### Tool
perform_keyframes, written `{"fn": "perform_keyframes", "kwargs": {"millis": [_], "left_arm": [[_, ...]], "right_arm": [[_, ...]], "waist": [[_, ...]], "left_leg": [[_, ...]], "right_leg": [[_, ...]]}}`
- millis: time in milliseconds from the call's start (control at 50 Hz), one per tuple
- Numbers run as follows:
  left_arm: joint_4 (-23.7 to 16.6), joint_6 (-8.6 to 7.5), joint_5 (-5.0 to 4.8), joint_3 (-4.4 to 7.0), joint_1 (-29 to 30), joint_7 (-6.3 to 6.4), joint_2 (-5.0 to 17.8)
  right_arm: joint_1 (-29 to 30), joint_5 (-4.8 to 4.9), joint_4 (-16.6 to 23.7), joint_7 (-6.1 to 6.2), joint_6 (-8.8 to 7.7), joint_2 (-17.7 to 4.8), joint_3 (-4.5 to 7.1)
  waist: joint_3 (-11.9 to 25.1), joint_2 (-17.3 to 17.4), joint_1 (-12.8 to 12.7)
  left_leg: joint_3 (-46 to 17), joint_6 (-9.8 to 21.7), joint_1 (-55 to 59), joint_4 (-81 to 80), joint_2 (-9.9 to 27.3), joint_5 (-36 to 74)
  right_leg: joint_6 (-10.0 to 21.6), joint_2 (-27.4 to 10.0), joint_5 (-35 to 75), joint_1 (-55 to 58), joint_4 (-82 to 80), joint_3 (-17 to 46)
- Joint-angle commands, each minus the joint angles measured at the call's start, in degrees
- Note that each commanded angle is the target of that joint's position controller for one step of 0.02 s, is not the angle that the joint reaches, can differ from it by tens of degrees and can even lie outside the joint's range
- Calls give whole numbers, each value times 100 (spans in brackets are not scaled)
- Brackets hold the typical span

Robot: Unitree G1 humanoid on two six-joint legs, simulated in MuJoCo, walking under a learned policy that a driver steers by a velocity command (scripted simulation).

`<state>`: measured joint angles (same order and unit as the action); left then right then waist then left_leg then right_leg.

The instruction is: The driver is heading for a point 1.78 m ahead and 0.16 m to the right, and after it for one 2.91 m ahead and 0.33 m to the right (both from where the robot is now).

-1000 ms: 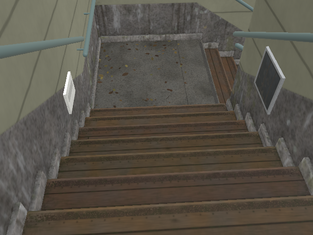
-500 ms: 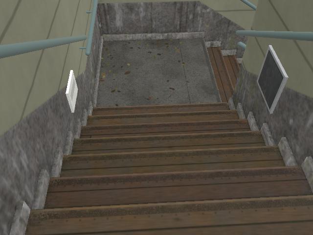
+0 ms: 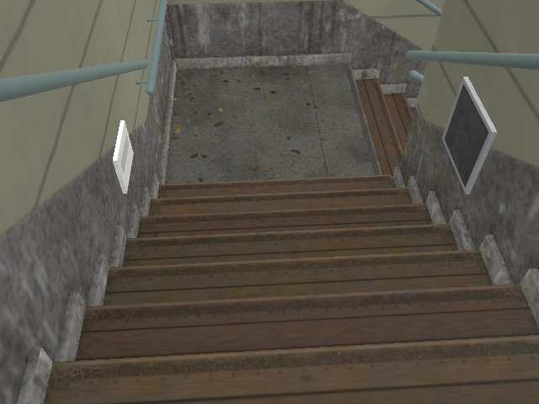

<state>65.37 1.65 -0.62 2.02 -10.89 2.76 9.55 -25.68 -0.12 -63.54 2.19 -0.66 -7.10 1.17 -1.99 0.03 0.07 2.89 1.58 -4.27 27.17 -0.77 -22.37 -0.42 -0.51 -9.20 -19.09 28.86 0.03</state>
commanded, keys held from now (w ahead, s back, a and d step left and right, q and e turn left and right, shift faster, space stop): no key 0.20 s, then w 0.72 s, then no key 0.08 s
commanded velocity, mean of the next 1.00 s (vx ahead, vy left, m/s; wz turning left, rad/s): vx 0.28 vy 0.00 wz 0.00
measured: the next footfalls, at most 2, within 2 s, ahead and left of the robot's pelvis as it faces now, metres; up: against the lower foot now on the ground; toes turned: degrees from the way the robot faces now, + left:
left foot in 0.94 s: +0.36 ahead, +0.10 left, +0.00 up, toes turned +4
right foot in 1.44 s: +0.57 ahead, -0.16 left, -0.17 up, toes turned +0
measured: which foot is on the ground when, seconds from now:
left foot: down 0.00-0.50, up 0.52-0.92, down 0.94-1.00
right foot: down 0.00-0.96, up 0.98-1.00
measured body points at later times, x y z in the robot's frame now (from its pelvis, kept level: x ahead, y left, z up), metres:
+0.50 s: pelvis +0.07 -0.03 -0.02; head +0.09 -0.05 +0.43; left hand +0.16 +0.23 -0.15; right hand -0.05 -0.27 -0.16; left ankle -0.08 +0.10 -0.73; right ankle +0.12 -0.14 -0.74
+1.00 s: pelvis +0.28 -0.01 -0.03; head +0.30 +0.00 +0.42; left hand +0.25 +0.24 -0.18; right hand +0.39 -0.27 -0.15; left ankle +0.32 +0.10 -0.74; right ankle +0.15 -0.14 -0.67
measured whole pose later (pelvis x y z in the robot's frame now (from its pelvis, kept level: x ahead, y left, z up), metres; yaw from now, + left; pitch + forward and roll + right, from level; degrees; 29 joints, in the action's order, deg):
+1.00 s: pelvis +0.28 -0.01 -0.03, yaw +0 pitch +1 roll +0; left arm 61.8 -4.9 -1.1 2.0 -23.3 -0.1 11.9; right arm -11.5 0.5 -52.4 -2.6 -6.4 -13.2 4.2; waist 0.2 -0.7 0.3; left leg 3.4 1.7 -25.5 45.1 1.5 -23.5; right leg 3.3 0.5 -27.8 -17.4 63.8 2.2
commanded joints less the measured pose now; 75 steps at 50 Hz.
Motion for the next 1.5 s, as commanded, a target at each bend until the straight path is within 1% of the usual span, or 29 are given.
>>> {"fn": "perform_keyframes", "kwargs": {"millis": [20,240,300,400,480,500,520,540,560,600,640,800,900,940,960,980,1020,1060,1100,1140,1180,1220,1260,1320,1400,1440,1460,1480,1500], "left_arm": [[-100,-25,-1,65,-198,15,494],[-59,-11,-27,55,-280,24,443],[-450,-196,-116,89,479,-51,540],[-805,-633,-173,79,882,-288,515],[-125,-625,-154,315,-1144,-323,713],[16,-601,-121,488,-2129,-257,1211],[-17,-617,-1,483,-2648,-255,1629],[-61,-697,25,333,-2149,-286,1234],[-256,-745,-4,249,-1524,-300,1019],[-458,-771,59,96,-836,-387,678],[-450,-752,109,27,-808,-387,522],[-393,-717,125,128,-1301,-172,1122],[-423,-599,87,113,-1435,-223,801],[-671,-590,-31,85,-683,-263,808],[-887,-723,-100,93,-410,-242,835],[-884,-859,-20,-39,-1372,-309,252],[-1135,-851,-380,82,-1115,-244,587],[-1178,-478,-201,142,-938,-54,641],[-1270,-216,-49,150,-1112,-32,552],[-985,-187,131,149,-1644,-84,416],[-1014,-255,119,90,-1522,-148,305],[-1653,-381,-88,160,401,-203,652],[-1914,-569,-20,112,988,-346,627],[-1967,-501,-2,9,978,-606,327],[-1576,-240,-263,115,-129,-565,512],[-998,-284,-22,266,-1600,-545,663],[-726,-314,204,267,-2413,-542,881],[-756,-350,215,128,-1885,-595,1011],[-898,-304,35,114,-1468,-625,1001]], "right_arm": [[-801,0,-39,12,-5,-410,64],[-1030,37,-69,33,8,-487,106],[-862,120,207,91,-78,-1083,295],[-1029,89,250,1,-236,-928,303],[-431,119,433,-47,-205,-1199,288],[-133,145,568,-66,-277,-1022,213],[-364,146,775,-71,-422,-317,41],[-67,297,895,-84,-541,-539,123],[309,389,1066,-103,-581,-749,171],[323,252,1028,-51,-558,-879,281],[24,236,923,-52,-396,-880,370],[1745,120,1537,-191,-312,-708,294],[1386,46,1335,-397,-429,-1000,401],[-854,25,603,-474,-521,-1344,605],[-1650,-8,404,-460,-569,-1940,733],[-827,62,658,-496,-574,-1688,512],[-210,98,796,-607,-546,-1214,371],[612,67,1024,-675,-579,-975,233],[1069,-27,1108,-547,-545,-1007,176],[927,-376,911,-374,-499,-940,118],[953,-104,825,-221,-454,-974,88],[-446,184,532,79,-514,-810,94],[-940,107,459,273,-509,-763,109],[-146,120,791,327,-411,-1297,266],[-1,194,830,272,-132,-807,267],[-336,144,642,218,-71,-550,184],[-590,200,501,125,-39,-296,179],[-1390,376,551,73,9,-21,116],[-1490,405,592,67,12,-329,131]], "waist": [[-243,79,-3],[-290,269,44],[-1126,912,304],[-1179,568,381],[-125,601,-689],[376,-186,-1168],[1161,-1658,-977],[777,-1253,-790],[72,-922,-616],[-257,-276,-245],[-260,-469,20],[-231,-474,-130],[-245,-249,82],[565,-294,1209],[745,755,1646],[865,2036,627],[549,1304,252],[176,-38,-40],[-31,37,-384],[622,76,-557],[672,337,-627],[-21,360,426],[137,730,684],[73,378,526],[-284,335,211],[176,-68,-371],[759,-887,-678],[1172,-1842,-31],[1498,-1906,65]], "left_leg": [[-279,36,-1347,-757,307,985],[-440,237,-1372,-995,355,-503],[-2039,1057,-1043,-1876,1606,-2263],[-1847,1152,479,-1418,1876,292],[-654,631,-1479,286,963,2916],[-109,231,-2264,2136,467,2878],[-232,-48,-3355,4351,-349,-462],[-1081,112,-3891,5249,-119,-653],[-970,274,-4295,5453,216,-270],[-777,409,-3836,4927,665,682],[-655,373,-3209,4362,821,1014],[-131,8,-2387,1564,506,2214],[-170,334,-2746,2354,576,1637],[259,560,209,1782,87,1796],[-496,1038,1001,596,744,2730],[-2575,1685,1011,81,1828,4038],[-3419,1939,395,-338,2405,3921],[-2570,1572,-1058,-218,2212,3300],[-1860,1309,-2094,-406,1792,2883],[-1036,1224,-2824,34,1505,4370],[-537,957,-2679,228,1241,4283],[-1275,918,-274,845,1342,1836],[-1703,1007,280,1276,1509,1549],[-786,692,-2716,1227,981,-376],[-787,348,-2259,2659,901,-636],[-345,129,-2405,4652,389,-523],[-98,-200,-3428,6901,-270,-2929],[-1162,-335,-4238,8086,-170,-3446],[-1516,-415,-4409,8384,-83,-2814]], "right_leg": [[320,-179,940,1073,-155,227],[281,96,-490,887,147,-79],[347,154,-1421,-985,1369,-407],[456,-423,-1689,-2498,1683,-184],[487,453,-151,1611,570,-913],[879,-524,-671,2667,-39,553],[1810,-2166,-1409,3451,-1474,3794],[1882,-2340,-2203,2987,-1889,4522],[1690,-2258,-2192,2383,-1834,3732],[1250,-1661,-1177,1367,-1853,2173],[1054,-1196,-563,888,-1961,1261],[1186,-885,1164,497,-1975,170],[1184,-1331,2160,1081,-399,267],[978,-832,3571,-309,1951,-49],[544,20,1960,-1226,4558,-305],[460,630,-2302,-2270,5953,364],[590,491,-2048,-3272,6318,991],[526,32,-1602,-2814,5537,966],[435,-184,-1251,-2116,4168,820],[366,-63,574,-455,4038,279],[395,-4,842,-297,3594,43],[290,-229,1394,-3473,2449,765],[186,-409,1697,-3825,1428,843],[101,121,3981,-439,248,41],[155,-341,4029,136,-1197,295],[233,-422,4556,1833,-1663,-9],[394,-1027,6796,3257,-656,437],[679,-1709,7468,3744,800,984],[934,-2007,6665,3305,709,1537]]}}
